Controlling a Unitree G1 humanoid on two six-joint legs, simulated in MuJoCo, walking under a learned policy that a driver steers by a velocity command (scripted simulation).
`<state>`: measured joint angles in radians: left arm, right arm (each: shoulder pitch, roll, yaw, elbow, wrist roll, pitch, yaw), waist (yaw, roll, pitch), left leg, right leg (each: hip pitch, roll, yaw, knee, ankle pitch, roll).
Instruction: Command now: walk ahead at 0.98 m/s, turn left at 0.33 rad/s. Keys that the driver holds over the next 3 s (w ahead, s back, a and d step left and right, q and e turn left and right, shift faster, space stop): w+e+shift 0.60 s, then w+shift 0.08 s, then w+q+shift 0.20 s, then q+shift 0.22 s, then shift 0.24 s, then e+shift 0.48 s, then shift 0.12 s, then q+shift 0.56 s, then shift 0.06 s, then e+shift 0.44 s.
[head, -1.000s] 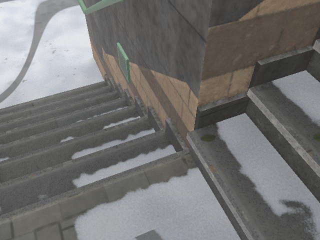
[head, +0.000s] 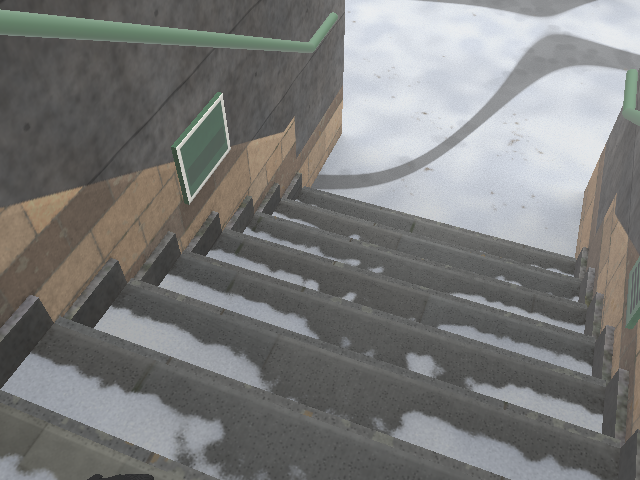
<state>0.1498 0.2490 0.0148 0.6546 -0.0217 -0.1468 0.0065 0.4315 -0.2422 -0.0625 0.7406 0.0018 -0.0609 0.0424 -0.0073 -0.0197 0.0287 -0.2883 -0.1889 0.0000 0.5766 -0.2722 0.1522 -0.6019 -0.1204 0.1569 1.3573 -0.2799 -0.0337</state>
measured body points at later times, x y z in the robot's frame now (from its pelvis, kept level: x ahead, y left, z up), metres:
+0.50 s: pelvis +0.44 -0.11 -0.18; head +0.46 -0.10 +0.27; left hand +0.44 +0.15 -0.32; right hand +0.54 -0.37 -0.27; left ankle +0.37 +0.07 -0.62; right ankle +0.44 -0.14 -0.89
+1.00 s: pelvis +0.85 -0.21 -0.37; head +0.83 -0.22 +0.08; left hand +1.14 -0.10 -0.42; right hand +0.63 -0.34 -0.51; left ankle +0.82 -0.11 -1.06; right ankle +0.92 -0.41 -0.99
